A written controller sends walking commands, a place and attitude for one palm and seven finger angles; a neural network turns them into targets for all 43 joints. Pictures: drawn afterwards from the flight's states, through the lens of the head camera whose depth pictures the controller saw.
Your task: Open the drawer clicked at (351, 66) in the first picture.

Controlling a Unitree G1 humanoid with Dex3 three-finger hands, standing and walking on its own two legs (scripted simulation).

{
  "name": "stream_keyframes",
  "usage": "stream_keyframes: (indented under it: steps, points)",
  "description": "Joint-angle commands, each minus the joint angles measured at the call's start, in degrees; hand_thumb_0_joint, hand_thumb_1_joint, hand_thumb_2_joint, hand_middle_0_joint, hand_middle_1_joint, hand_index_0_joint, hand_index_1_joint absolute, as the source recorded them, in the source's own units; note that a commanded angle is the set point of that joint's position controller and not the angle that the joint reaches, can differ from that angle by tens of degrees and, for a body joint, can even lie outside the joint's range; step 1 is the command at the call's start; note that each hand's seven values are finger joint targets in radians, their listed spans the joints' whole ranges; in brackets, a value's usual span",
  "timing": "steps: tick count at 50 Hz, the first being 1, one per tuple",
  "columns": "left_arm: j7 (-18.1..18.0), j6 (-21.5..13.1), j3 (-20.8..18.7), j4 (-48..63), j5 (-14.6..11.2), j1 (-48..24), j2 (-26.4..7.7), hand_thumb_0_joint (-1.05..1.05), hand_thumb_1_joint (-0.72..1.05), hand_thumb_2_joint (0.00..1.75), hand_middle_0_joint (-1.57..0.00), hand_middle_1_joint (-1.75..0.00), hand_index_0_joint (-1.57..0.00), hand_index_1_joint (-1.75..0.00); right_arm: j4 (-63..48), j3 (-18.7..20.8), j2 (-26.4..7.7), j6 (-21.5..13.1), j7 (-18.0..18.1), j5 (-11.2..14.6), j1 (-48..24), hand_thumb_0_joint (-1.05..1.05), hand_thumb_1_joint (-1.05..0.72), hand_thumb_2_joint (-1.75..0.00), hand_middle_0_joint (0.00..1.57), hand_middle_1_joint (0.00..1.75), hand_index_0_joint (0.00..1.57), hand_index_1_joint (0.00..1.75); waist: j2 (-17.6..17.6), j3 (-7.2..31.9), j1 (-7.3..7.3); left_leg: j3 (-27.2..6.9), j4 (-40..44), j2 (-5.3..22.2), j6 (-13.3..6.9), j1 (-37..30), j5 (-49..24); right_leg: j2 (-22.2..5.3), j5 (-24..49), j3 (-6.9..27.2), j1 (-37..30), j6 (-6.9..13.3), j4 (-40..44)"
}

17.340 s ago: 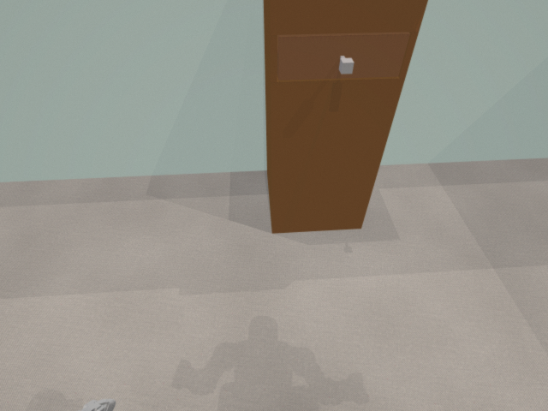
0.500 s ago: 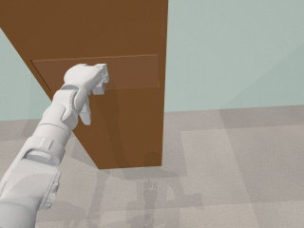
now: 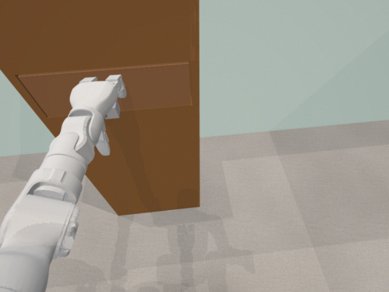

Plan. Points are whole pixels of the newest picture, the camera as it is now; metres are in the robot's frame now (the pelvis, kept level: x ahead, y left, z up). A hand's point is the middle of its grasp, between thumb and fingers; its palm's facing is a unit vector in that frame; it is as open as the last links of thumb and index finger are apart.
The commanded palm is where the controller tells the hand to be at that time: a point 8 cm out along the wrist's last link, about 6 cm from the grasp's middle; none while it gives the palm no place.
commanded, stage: lower the fingers behind the handle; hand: left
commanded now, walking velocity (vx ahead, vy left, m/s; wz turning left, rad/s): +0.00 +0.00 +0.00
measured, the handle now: (111, 103) +0.53 +0.19 +0.07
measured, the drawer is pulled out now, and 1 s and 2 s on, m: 0.00 0.00 0.01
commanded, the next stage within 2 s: close the thumb around the handle in 0.92 s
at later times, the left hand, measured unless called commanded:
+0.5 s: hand (108, 122) +0.49 +0.20 +0.05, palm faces -0.05 -0.03 -1.00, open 13.8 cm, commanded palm +0.46 +0.21 +0.10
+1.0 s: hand (107, 122) +0.49 +0.20 +0.05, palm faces -0.02 -0.02 -1.00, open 13.8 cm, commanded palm +0.46 +0.21 +0.10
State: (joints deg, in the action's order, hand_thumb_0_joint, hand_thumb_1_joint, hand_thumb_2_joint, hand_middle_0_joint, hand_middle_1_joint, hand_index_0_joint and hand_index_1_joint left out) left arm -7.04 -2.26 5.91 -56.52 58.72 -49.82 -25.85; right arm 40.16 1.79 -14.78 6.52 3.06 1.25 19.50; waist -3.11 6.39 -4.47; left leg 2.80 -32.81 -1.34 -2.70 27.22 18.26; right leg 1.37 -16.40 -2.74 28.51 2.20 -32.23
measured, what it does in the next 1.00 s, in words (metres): stands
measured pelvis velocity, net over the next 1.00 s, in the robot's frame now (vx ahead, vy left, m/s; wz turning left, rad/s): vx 0.01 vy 0.00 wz -0.02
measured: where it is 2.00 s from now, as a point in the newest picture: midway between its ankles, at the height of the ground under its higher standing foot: outside the picture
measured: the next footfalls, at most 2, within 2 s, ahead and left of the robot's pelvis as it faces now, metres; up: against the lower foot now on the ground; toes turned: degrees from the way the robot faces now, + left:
none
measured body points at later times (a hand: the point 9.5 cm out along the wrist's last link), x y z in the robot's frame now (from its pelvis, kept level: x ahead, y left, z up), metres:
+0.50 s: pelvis +0.00 +0.00 +0.00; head +0.08 -0.02 +0.44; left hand +0.49 +0.20 +0.11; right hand +0.04 -0.27 -0.14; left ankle -0.03 +0.09 -0.73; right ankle -0.01 -0.10 -0.73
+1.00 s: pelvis +0.01 +0.00 +0.00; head +0.08 -0.01 +0.44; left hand +0.48 +0.20 +0.11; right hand +0.04 -0.27 -0.14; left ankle -0.03 +0.09 -0.73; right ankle -0.01 -0.10 -0.73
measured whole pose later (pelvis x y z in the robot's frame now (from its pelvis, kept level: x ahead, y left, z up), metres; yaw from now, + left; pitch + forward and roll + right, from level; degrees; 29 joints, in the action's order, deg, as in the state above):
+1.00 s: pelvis +0.01 +0.00 +0.00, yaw -1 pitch +16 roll +0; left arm -16.2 2.1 3.9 -60.1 61.1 -48.2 -24.2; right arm 40.0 2.3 -14.8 5.6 1.9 0.8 18.6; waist -3.1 7.6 -5.0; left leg 3.6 -35.1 -0.7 -2.7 31.2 19.8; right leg 1.9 -17.4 -1.9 32.6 2.1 -34.2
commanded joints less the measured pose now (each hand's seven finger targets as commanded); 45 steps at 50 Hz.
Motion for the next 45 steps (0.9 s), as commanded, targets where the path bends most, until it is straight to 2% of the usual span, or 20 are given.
stream_keyframes:
  steps: [1,5,8,10,12,14,15,17,19,22,23,26,28,30,31,32,35,38,39,45]
  points:
    - [-7.3,-0.8,-6.7,9.0,1.3,-22.0,-14.8,0.0,-0.5,0.3,-0.3,-1.2,-0.3,-1.2,-5.0,3.0,-8.2,-2.0,-0.5,-0.3,3.2,0.0,-0.9,-0.9,0.2,0.3,0.2,0.3,1.1,18.2,1.45,-2.5,0.3,0.0,0.5,-5.6,-23.6,0.7,18.8,2.4,-8.0,0.4,-0.1]
    - [-12.1,1.5,-7.3,11.9,2.4,-27.5,-15.3,0.0,-0.5,0.3,-0.3,-1.2,-0.3,-1.2,-4.4,3.8,-8.4,-2.7,-1.3,-0.7,4.1,0.0,-0.9,-0.9,0.2,0.3,0.2,0.3,-0.5,24.0,0.38,-2.5,-1.0,0.3,0.8,-7.7,-26.3,1.0,20.2,2.6,-8.0,0.2,-1.2]
    - [-13.7,2.6,-8.2,14.0,2.6,-30.1,-16.3,0.0,-0.5,0.3,-0.3,-1.2,-0.3,-1.2,-3.7,4.3,-8.6,-2.9,-1.4,-1.1,4.7,0.0,-0.9,-0.9,0.2,0.3,0.2,0.3,-0.2,29.7,-0.24,-2.7,-2.1,0.4,0.7,-10.3,-30.0,1.1,23.0,2.7,-9.8,-0.1,-1.6]
    - [-13.6,3.6,-7.2,13.0,2.4,-30.3,-15.3,0.0,-0.5,0.3,-0.3,-1.2,-0.3,-1.2,-3.0,4.4,-8.6,-2.9,-1.3,-1.1,5.1,0.0,-0.9,-0.9,0.2,0.3,0.2,0.3,-0.6,29.7,-0.9,-2.6,-2.3,0.4,0.7,-10.9,-30.6,1.0,23.9,2.7,-9.7,-0.4,-1.4]
    - [-13.3,5.2,-6.1,9.1,2.3,-28.1,-14.1,0.0,-0.5,0.3,-0.3,-1.2,-0.3,-1.2,-2.4,4.2,-8.6,-2.6,-1.2,-0.8,4.8,0.0,-0.9,-0.9,0.2,0.3,0.2,0.3,0.4,26.1,-1.34,-2.4,-1.8,0.3,0.6,-9.5,-28.9,1.1,22.9,2.3,-8.6,-0.5,-0.9]
    - [-12.7,6.1,-5.6,7.2,1.8,-26.6,-13.0,0.0,-0.5,0.3,-0.3,-1.2,-0.3,-1.2,-2.3,4.0,-8.7,-2.5,-1.4,-0.8,4.9,0.0,-0.9,-0.9,0.2,0.3,0.2,0.3,1.0,24.8,-1.0,-2.3,-1.3,0.3,0.6,-8.7,-28.9,1.1,23.1,2.2,-8.9,-0.5,-0.6]
    - [-12.4,6.4,-6.9,6.0,1.6,-24.7,-14.2,0.0,-0.5,0.3,-0.3,-1.2,-0.3,-1.2,-2.4,3.9,-8.8,-2.4,-1.3,-0.7,4.6,0.0,-0.9,-0.9,0.2,0.3,0.2,0.3,1.8,24.0,-0.57,-2.1,-1.1,0.2,0.4,-7.9,-27.8,1.1,23.0,2.2,-9.5,-0.5,-0.3]
    - [-11.4,7.0,-4.6,3.8,1.6,-24.5,-12.5,0.0,-0.5,0.3,-0.3,-1.2,-0.3,-1.2,-2.6,3.4,-8.8,-2.2,-1.0,-0.5,4.2,0.0,-0.9,-0.9,0.2,0.3,0.2,0.3,2.3,20.8,-1.24,-1.8,-0.5,0.1,0.3,-6.3,-24.9,1.0,21.8,2.2,-8.6,-0.5,0.2]
    - [-10.5,6.7,-5.0,2.1,2.1,-23.0,-13.3,0.0,-0.5,0.3,-0.3,-1.2,-0.3,-1.2,-2.9,3.3,-9.0,-2.2,-0.8,-0.3,4.4,0.0,-0.9,-0.9,0.2,0.3,0.2,0.3,3.3,19.4,-1.06,-1.7,-0.3,0.1,0.2,-4.6,-23.4,0.8,21.5,2.4,-8.9,-0.5,0.4]
    - [-9.8,5.8,-5.6,2.5,2.2,-22.9,-14.8,0.0,-0.5,0.3,-0.3,-1.2,-0.3,-1.2,-3.6,3.1,-9.1,-2.4,-0.4,-0.5,4.5,0.0,-0.9,-0.9,0.2,0.3,0.2,0.3,4.1,20.3,-1.06,-1.3,-0.5,-0.2,-0.2,-3.5,-21.7,0.7,22.0,3.0,-10.1,-0.7,0.2]
    - [-9.6,4.9,-7.6,3.1,2.1,-22.0,-16.6,0.0,-0.5,0.3,-0.3,-1.2,-0.3,-1.2,-3.8,3.2,-9.1,-2.3,-0.3,-0.6,4.7,0.0,-0.9,-0.9,0.2,0.3,0.2,0.3,4.4,21.9,-0.42,-1.2,-0.8,-0.2,-0.2,-3.5,-23.2,0.5,24.0,3.2,-11.8,-0.6,-0.1]
    - [-9.5,3.5,-6.0,3.8,2.3,-19.2,-14.3,0.0,-0.5,0.3,-0.3,-1.2,-0.3,-1.2,-4.4,3.4,-8.6,-2.5,-0.2,-0.8,4.7,0.0,-0.9,-0.9,0.2,0.3,0.2,0.3,2.9,22.3,-0.18,-0.8,-1.4,-0.1,0.0,-3.7,-23.8,0.5,24.6,3.3,-11.0,-0.7,-0.7]
    - [-9.9,2.7,-8.3,5.4,2.7,-18.0,-16.6,0.0,-0.5,0.3,-0.3,-1.2,-0.3,-1.2,-4.6,3.5,-8.8,-2.4,-0.4,-0.8,4.9,0.0,-0.9,-0.9,0.2,0.3,0.2,0.3,3.1,23.8,0.82,-1.0,-1.8,-0.1,0.0,-3.8,-26.3,0.6,26.0,3.2,-12.0,-0.5,-1.3]
    - [-10.5,2.7,-7.9,6.9,2.6,-16.8,-15.7,0.0,-0.5,0.3,-0.3,-1.2,-0.3,-1.2,-4.9,3.7,-8.5,-2.4,-0.6,-0.8,4.8,0.0,-0.9,-0.9,0.2,0.3,0.2,0.3,0.9,24.3,1.21,-0.8,-2.1,0.0,0.2,-4.8,-27.8,0.6,26.7,3.2,-11.5,-0.5,-1.6]
    - [-10.7,2.8,-6.8,7.4,2.7,-17.7,-14.3,0.0,-0.5,0.3,-0.3,-1.2,-0.3,-1.2,-4.7,3.8,-8.5,-2.5,-0.8,-0.9,4.8,0.0,-0.9,-0.9,0.2,0.3,0.2,0.3,1.0,23.5,0.48,-1.0,-2.3,0.2,0.2,-5.4,-28.4,0.8,26.4,3.0,-10.2,-0.6,-1.5]
    - [-11.0,3.0,-6.9,7.1,2.6,-16.8,-14.0,0.0,-0.5,0.3,-0.3,-1.2,-0.3,-1.2,-4.7,3.9,-8.5,-2.5,-1.0,-0.7,4.8,0.0,-0.9,-0.9,0.2,0.3,0.2,0.3,1.0,22.7,0.85,-1.1,-2.1,0.2,0.3,-5.2,-27.9,0.9,24.9,2.7,-9.6,-0.5,-1.4]
    - [-11.6,4.0,-6.3,6.4,2.2,-18.0,-13.2,0.0,-0.5,0.3,-0.3,-1.2,-0.3,-1.2,-4.4,4.0,-8.8,-2.4,-1.2,-0.7,4.8,0.0,-0.9,-0.9,0.2,0.3,0.2,0.3,2.4,21.1,-0.05,-1.2,-2.0,0.3,0.2,-5.1,-26.8,1.1,23.9,2.5,-8.5,-0.5,-1.1]
    - [-11.7,4.8,-7.4,6.7,2.1,-19.5,-15.0,0.0,-0.5,0.3,-0.3,-1.2,-0.3,-1.2,-4.1,4.0,-9.0,-2.3,-1.1,-0.6,4.8,0.0,-0.9,-0.9,0.2,0.3,0.2,0.3,3.8,23.1,-0.06,-1.2,-1.8,0.0,0.1,-4.7,-26.0,0.9,24.4,2.8,-10.5,-0.5,-1.0]
    - [-11.7,5.0,-6.2,7.0,2.2,-20.2,-14.0,0.0,-0.5,0.3,-0.3,-1.2,-0.3,-1.2,-4.2,4.0,-8.9,-2.3,-1.1,-0.5,4.8,0.0,-0.9,-0.9,0.2,0.3,0.2,0.3,1.6,22.8,-0.32,-1.1,-1.7,0.0,0.1,-5.2,-25.9,0.9,24.2,3.0,-9.7,-0.6,-1.0]
    - [-11.1,6.2,-5.8,4.2,2.1,-21.3,-14.5,0.0,-0.5,0.3,-0.3,-1.2,-0.3,-1.2,-3.8,3.5,-9.0,-2.1,-0.8,-0.4,4.5,0.0,-0.9,-0.9,0.2,0.3,0.2,0.3,3.3,20.1,-0.91,-0.9,-1.2,-0.1,0.0,-3.6,-23.0,0.8,23.1,3.0,-9.5,-0.7,-0.3]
